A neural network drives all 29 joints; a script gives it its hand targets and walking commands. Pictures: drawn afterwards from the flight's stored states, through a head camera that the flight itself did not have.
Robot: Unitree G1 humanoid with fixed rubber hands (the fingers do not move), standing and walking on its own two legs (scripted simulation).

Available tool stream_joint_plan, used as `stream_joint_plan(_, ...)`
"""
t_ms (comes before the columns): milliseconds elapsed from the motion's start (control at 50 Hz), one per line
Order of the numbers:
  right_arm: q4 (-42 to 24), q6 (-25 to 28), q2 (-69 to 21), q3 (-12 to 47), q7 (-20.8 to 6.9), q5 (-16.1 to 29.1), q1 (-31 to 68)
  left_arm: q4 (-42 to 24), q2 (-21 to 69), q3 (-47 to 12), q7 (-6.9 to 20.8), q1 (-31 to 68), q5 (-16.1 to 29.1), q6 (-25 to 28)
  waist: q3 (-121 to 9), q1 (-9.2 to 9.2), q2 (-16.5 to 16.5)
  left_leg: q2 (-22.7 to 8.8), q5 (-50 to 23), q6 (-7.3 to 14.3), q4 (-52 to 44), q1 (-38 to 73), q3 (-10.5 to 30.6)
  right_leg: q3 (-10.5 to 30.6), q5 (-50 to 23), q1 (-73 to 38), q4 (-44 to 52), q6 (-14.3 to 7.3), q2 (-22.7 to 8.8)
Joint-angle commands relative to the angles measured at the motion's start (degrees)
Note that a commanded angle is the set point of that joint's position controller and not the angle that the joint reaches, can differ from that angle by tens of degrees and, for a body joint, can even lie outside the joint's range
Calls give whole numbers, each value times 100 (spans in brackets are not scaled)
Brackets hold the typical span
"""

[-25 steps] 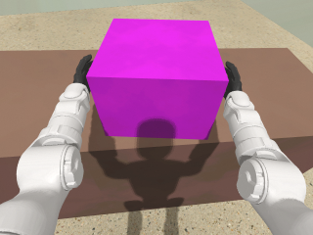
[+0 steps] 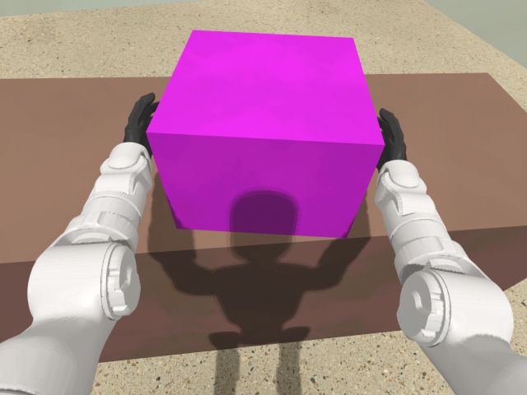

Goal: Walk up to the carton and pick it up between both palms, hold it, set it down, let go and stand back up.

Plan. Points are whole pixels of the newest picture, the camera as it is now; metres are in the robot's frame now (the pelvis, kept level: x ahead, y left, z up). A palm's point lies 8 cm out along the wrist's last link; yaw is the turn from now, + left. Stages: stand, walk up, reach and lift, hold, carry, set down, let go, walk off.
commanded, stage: set down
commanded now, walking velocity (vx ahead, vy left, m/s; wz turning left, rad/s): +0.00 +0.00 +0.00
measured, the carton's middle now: (267, 130) +0.54 +0.00 +0.09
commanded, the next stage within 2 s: none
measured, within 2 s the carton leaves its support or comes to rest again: rests again in 0.26 s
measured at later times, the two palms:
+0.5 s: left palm (126, 138) +0.46 +0.22 +0.14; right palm (394, 161) +0.43 -0.18 +0.13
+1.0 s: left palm (102, 167) +0.41 +0.24 +0.13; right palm (417, 190) +0.38 -0.20 +0.12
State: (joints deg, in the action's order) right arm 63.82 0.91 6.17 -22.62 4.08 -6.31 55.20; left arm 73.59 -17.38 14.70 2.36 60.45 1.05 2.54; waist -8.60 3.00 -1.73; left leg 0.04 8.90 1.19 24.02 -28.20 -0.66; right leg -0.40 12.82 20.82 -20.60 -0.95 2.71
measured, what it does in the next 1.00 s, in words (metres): stands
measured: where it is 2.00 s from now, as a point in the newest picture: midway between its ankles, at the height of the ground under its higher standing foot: outside the picture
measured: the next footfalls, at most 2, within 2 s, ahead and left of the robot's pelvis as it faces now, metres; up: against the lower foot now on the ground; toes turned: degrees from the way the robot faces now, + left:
none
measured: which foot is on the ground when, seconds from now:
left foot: down 0.00-1.00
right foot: down 0.00-1.00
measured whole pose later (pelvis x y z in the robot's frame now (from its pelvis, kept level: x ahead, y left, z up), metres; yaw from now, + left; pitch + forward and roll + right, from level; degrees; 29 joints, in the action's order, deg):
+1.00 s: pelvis -0.03 +0.01 +0.00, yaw +0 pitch +11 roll -2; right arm 60.9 -4.7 14.1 -4.4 6.6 11.7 48.8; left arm 67.1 -23.3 0.5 1.3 54.8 11.9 -7.6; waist -10.1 3.0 -0.9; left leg 0.0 6.6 1.2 24.1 -28.2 -0.7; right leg -0.4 10.5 20.8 -20.6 -0.7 2.7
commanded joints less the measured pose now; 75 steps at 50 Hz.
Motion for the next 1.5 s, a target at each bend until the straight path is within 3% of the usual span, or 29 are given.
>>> stream_joint_plan(0, -1462, 668, -1977, 537, -817, -670, 3834, -1004, 1793, -853, 870, 4306, 43, 692, -4760, 78, 628, -222, -2606, -402, 189, 2672, -288, -160, -4262, -1030, -447, 430, -494)
stream_joint_plan(80, -1275, 599, -1797, 385, -799, -790, 3821, -559, 1544, -581, 785, 4311, -159, 631, -3979, 62, 732, -183, -2135, -353, -11, 2568, -260, -164, -3595, -827, -282, 434, -541)
stream_joint_plan(120, -1451, 587, 595, 216, -536, -267, 3510, -699, -655, -228, 414, 4316, 86, 652, -4694, -85, 700, -151, -2327, -447, 159, 2316, -395, -28, -4044, -1355, -438, 325, -465)
stream_joint_plan(180, -1225, 484, 1317, 125, -144, 221, 3519, -812, -1304, -536, -57, 4381, 604, 643, -4796, 83, 683, -146, -2333, -462, 327, 1864, -312, 45, -4275, -1326, -520, 361, -447)
stream_joint_plan(220, -1547, 417, 2229, 765, 10, 1025, 3553, -1416, -2023, -1090, -341, 4353, 1259, 597, -5344, 157, 865, -253, -3063, -627, 593, 2342, -213, -33, -4320, -1156, -585, 265, -262)
stream_joint_plan(260, -945, 203, 1689, 1255, -74, 1422, 3791, -952, -1527, -1384, -365, 4547, 1406, 442, -4606, -92, 876, -224, -2694, -569, 627, 2193, -227, 59, -3722, -650, -435, 276, -353)
stream_joint_plan(280, -983, 120, 2153, 1532, 37, 1742, 3546, -1062, -1947, -1445, -409, 4247, 1579, 305, -4677, -19, 933, -179, -2989, -636, 779, 2175, -256, 111, -4343, -947, -584, 284, -315)
stream_joint_plan(340, -952, -40, 1996, 1902, 91, 2041, 3577, -1054, -1718, -1722, -417, 3929, 1692, 50, -4518, -24, 813, -213, -3116, -632, 895, 2396, -140, 131, -4311, -661, -510, 273, -247)
stream_joint_plan(360, -645, -80, 1981, 1728, 64, 1950, 3829, -968, -1498, -1874, -408, 4270, 1770, 25, -4459, 67, 989, -262, -2911, -661, 855, 2461, -85, 74, -3520, -102, -381, 217, -242)
stream_joint_plan(420, -1484, 34, 2137, 1990, 231, 2198, 3424, -1413, -1865, -1737, -264, 3486, 1941, -113, -4907, 39, 723, -135, -3331, -621, 1010, 2372, -133, 210, -4858, -780, -614, 312, -316)
stream_joint_plan(460, -814, -142, 2305, 1768, 257, 2070, 3771, -1096, -1969, -1750, -302, 3965, 1766, -178, -4340, 84, 854, -141, -2868, -672, 851, 2244, -76, 133, -4043, -449, -487, 264, -260)
stream_joint_plan(500, -1438, -23, 2256, 1907, 340, 2116, 3178, -1869, -1944, -1432, -249, 3378, 1645, -293, -4663, 57, 629, -143, -3582, -657, 959, 2799, -51, 137, -4594, -656, -510, 301, -190)
stream_joint_plan(560, -1142, -115, 2293, 2070, 320, 2214, 3202, -1551, -1987, -1437, -180, 3470, 1615, -396, -4149, 10, 788, -133, -3592, -632, 873, 2945, -44, 86, -4217, -354, -411, 374, -248)
stream_joint_plan(580, -1317, -169, 2213, 2366, 284, 2404, 2992, -1680, -2068, -1360, -162, 3197, 1537, -422, -4241, -227, 741, -59, -3371, -602, 829, 2730, -155, 153, -4414, -647, -388, 364, -249)
stream_joint_plan(620, -1298, -189, 2322, 2298, 328, 2429, 3176, -1785, -2074, -1322, -132, 3293, 1547, -540, -4180, -108, 629, -135, -3615, -603, 848, 2956, -38, 95, -4137, -452, -369, 344, -199)
stream_joint_plan(640, -1487, -55, 2305, 2310, 347, 2416, 2153, -2041, -1924, -1248, -74, 2258, 1529, -540, -4029, -97, 620, -164, -3935, -556, 763, 3523, 69, 73, -4257, -385, -313, 379, -204)
stream_joint_plan(700, -1578, -64, 2225, 2129, 373, 2337, 2449, -2309, -1950, -1317, -40, 2779, 1706, -491, -4190, 15, 676, -151, -4152, -563, 865, 4010, 121, -57, -3546, 540, -77, 451, -154)
stream_joint_plan(720, -1714, 21, 2410, 2243, 338, 2442, 1920, -2953, -1973, -1168, -76, 2278, 1472, -615, -4306, -68, 1034, -225, -4745, -682, 965, 4378, 136, -118, -3699, 617, -36, 323, -104)
stream_joint_plan(780, -1616, -92, 2371, 2359, 288, 2538, 2102, -2323, -2150, -1075, -26, 2519, 1565, -663, -3711, -318, 771, -173, -4235, -560, 793, 4108, 16, -68, -3028, 818, 182, 375, -111)
stream_joint_plan(840, -2002, -107, 2828, 2173, 271, 2609, 1927, -2892, -2074, -1196, -26, 2050, 1535, -874, -3573, -68, 828, -217, -4237, -675, 731, 4224, 40, -142, -2999, 329, 130, 260, 44)
stream_joint_plan(860, -1910, -213, 2823, 1985, 223, 2520, 2345, -2887, -2195, -1178, -93, 2633, 1536, -795, -3707, -129, 1010, -195, -3391, -728, 582, 3724, -47, -138, -2174, 323, 285, 117, 9)
stream_joint_plan(940, -2553, -294, 2618, 2166, 224, 2526, 2176, -2788, -2299, -1235, -56, 2352, 1896, -661, -3579, -216, 512, -47, -2289, -458, 445, 2908, -121, -23, -2303, -252, 96, 231, -97)
stream_joint_plan(1040, -2430, -458, 2663, 2140, -11, 2760, 1861, -2953, -2264, -1372, -187, 2093, 1979, -726, -3252, -333, 673, -146, -1535, -513, 194, 3118, -46, -122, -1391, 168, 125, 91, -80)
stream_joint_plan(1080, -2434, -504, 2592, 1922, 19, 2606, 1660, -2849, -2204, -1555, -130, 1888, 2121, -659, -3377, -96, 589, -89, -1050, -457, 138, 3011, 29, -111, -1380, 111, 163, 132, -143)
stream_joint_plan(1120, -3054, -443, 2680, 1951, 24, 2612, 1675, -3195, -2317, -1446, -138, 1817, 2138, -678, -3630, -205, 537, -87, -1338, -453, 164, 3084, -3, -126, -1603, 12, 67, 157, -95)
stream_joint_plan(1220, -2399, -619, 2592, 2074, -60, 2637, 1075, -3130, -2159, -1362, -5, 1512, 1900, -789, -2991, -150, 627, -117, -1138, -394, 73, 3124, 5, -78, -1392, -11, 180, 120, -122)
stream_joint_plan(1320, -3485, -432, 2548, 2155, -62, 2884, 32, -4412, -2129, -1117, -7, 263, 1827, -847, -3077, -317, 709, -159, -1856, -509, 69, 3642, 144, -86, -1879, -345, 227, 139, -59)
stream_joint_plan(1400, -3585, -607, 2545, 2057, -45, 3015, 404, -4273, -2395, -977, -23, 777, 1823, -1021, -2662, -359, 830, -70, -1118, -469, -24, 3137, 99, -109, -1263, -159, 229, 105, -69)
stream_joint_plan(1480, -4521, -585, 2567, 1753, -103, 2996, -124, -5642, -2220, -1042, -115, 187, 2009, -1129, -3014, -254, 824, -122, -1181, -488, -85, 3468, 207, -85, -1395, -188, 226, 75, -37)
